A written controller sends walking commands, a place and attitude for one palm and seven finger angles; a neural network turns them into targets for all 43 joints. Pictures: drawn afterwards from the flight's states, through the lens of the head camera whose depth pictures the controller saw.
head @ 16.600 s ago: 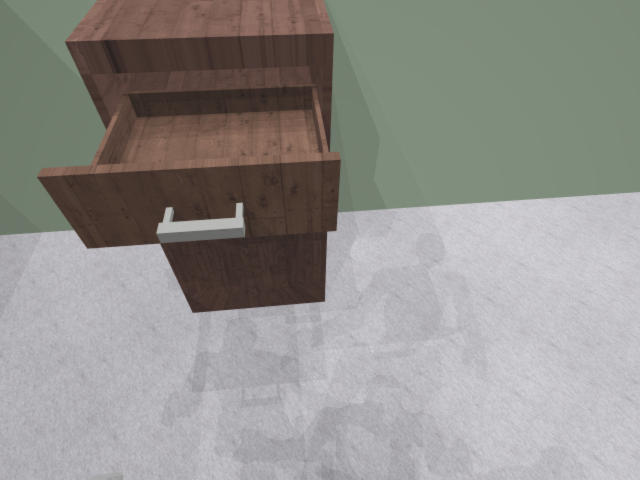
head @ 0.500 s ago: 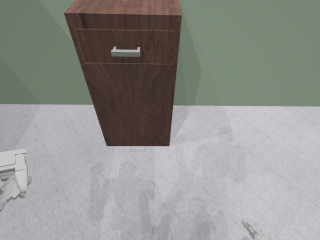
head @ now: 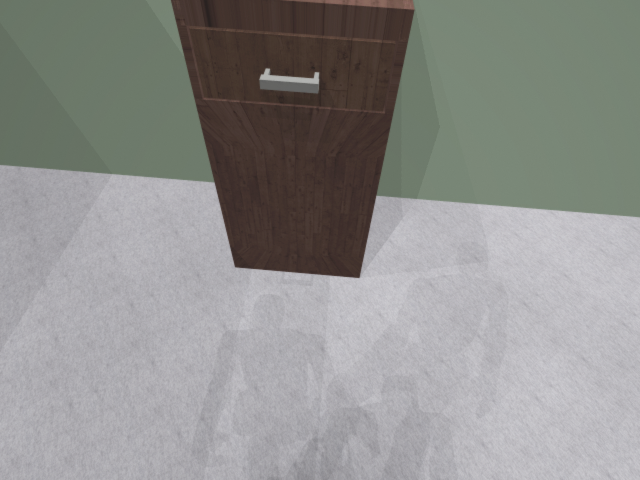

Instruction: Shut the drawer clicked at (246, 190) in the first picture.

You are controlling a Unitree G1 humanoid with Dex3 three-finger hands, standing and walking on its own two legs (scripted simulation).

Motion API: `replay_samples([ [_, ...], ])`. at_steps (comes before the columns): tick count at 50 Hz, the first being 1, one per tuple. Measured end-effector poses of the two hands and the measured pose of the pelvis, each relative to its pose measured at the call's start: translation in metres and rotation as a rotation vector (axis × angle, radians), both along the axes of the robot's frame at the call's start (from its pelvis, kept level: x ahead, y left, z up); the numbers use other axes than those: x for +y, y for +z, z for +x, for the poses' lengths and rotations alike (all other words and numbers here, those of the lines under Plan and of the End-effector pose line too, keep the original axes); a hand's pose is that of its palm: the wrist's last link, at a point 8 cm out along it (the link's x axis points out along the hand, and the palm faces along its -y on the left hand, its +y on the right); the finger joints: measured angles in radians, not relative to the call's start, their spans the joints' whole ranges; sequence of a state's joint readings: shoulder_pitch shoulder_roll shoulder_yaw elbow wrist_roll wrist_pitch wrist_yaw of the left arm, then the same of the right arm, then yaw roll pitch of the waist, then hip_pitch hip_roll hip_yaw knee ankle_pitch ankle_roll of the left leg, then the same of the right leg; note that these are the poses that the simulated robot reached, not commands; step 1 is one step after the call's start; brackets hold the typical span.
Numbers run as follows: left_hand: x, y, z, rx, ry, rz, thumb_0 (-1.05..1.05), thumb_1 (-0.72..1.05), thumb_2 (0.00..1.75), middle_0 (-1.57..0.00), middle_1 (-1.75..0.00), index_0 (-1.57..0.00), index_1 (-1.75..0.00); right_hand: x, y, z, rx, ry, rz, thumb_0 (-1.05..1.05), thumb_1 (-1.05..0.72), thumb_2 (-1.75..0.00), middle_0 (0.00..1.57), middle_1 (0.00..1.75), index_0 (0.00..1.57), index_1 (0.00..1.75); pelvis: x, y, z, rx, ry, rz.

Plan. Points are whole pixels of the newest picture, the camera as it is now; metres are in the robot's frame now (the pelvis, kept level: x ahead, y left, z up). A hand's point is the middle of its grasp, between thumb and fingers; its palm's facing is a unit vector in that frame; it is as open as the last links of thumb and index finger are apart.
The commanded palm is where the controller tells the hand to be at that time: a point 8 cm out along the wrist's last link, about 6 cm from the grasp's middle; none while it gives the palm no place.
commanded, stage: let the arm hang, fingers relaxed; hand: left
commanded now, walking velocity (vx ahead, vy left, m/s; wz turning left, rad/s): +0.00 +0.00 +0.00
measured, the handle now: (290, 79) +0.88 +0.13 +0.03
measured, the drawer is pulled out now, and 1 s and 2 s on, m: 0.00 0.00 0.00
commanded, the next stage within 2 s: look to check the result in 0.66 s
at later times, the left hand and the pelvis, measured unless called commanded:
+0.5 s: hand out of the picture -0.01 +0.16 -0.17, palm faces +0.04 -0.98 -0.17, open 7.3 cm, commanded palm none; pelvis +0.00 +0.00 +0.00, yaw -1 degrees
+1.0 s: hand out of the picture -0.02 +0.15 -0.17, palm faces +0.05 -0.99 -0.16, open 7.4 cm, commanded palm none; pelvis +0.01 +0.00 +0.00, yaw -1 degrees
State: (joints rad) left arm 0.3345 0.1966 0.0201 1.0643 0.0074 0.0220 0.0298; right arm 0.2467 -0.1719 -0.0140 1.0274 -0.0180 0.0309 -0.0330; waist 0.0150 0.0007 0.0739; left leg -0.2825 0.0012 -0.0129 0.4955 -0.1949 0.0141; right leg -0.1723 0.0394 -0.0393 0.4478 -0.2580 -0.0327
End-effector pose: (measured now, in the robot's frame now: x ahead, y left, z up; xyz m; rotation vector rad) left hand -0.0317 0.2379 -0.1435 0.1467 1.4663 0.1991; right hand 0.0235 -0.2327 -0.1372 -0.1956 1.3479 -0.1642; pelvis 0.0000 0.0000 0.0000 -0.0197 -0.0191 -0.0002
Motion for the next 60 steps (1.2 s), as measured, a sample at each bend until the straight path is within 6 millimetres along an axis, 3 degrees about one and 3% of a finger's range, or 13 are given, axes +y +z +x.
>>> replay_samples([
  [4, -0.003, 0.003, -0.024, 0.075, 0.016, -0.011, 0.01, 0.91, 0.89, -0.68, -0.86, -0.68, -0.84, 0.003, -0.002, -0.028, 0.079, -0.022, 0.004, 0.00, -0.93, -0.90, 0.20, 0.30, 0.20, 0.30, 0.004, 0.002, 0.000, -0.004, -0.002, 0.002],
  [8, -0.009, 0.004, -0.030, 0.093, 0.020, -0.023, 0.01, 0.91, 0.90, -0.53, -0.68, -0.52, -0.66, 0.013, -0.005, -0.047, 0.121, -0.040, 0.025, 0.01, -0.92, -0.90, 0.20, 0.30, 0.20, 0.30, 0.007, 0.003, -0.001, -0.010, -0.003, 0.006],
  [13, -0.017, 0.002, -0.018, 0.058, 0.012, -0.036, 0.01, 0.91, 0.90, -0.36, -0.48, -0.35, -0.47, 0.029, -0.010, -0.059, 0.135, -0.059, 0.066, 0.01, -0.91, -0.90, 0.20, 0.30, 0.20, 0.30, 0.008, 0.003, -0.003, -0.014, -0.006, 0.010],
  [19, -0.026, 0.000, 0.005, -0.010, -0.002, -0.047, 0.01, 0.91, 0.90, -0.25, -0.35, -0.24, -0.35, 0.045, -0.014, -0.063, 0.124, -0.079, 0.110, 0.01, -0.91, -0.90, 0.20, 0.30, 0.20, 0.30, 0.007, 0.002, -0.004, -0.012, -0.008, 0.013],
  [25, -0.031, -0.001, 0.018, -0.045, -0.013, -0.046, 0.01, 0.92, 0.90, -0.21, -0.31, -0.21, -0.31, 0.051, -0.016, -0.062, 0.112, -0.098, 0.130, 0.01, -0.91, -0.90, 0.20, 0.30, 0.20, 0.30, 0.004, 0.002, -0.003, -0.011, -0.013, 0.015],
  [46, -0.041, -0.001, 0.008, 0.004, 0.002, -0.056, 0.00, 0.91, 0.90, -0.20, -0.30, -0.19, -0.30, 0.028, -0.012, -0.055, 0.121, -0.098, 0.085, 0.01, -0.91, -0.90, 0.20, 0.30, 0.20, 0.30, -0.003, 0.002, 0.005, -0.011, -0.017, 0.014],
  [60, -0.042, 0.001, 0.022, -0.017, -0.001, -0.046, 0.00, 0.91, 0.90, -0.20, -0.30, -0.20, -0.30, 0.027, -0.014, -0.040, 0.100, -0.088, 0.094, 0.01, -0.91, -0.90, 0.20, 0.30, 0.20, 0.30, -0.007, 0.003, 0.011, -0.012, -0.017, 0.016],
])
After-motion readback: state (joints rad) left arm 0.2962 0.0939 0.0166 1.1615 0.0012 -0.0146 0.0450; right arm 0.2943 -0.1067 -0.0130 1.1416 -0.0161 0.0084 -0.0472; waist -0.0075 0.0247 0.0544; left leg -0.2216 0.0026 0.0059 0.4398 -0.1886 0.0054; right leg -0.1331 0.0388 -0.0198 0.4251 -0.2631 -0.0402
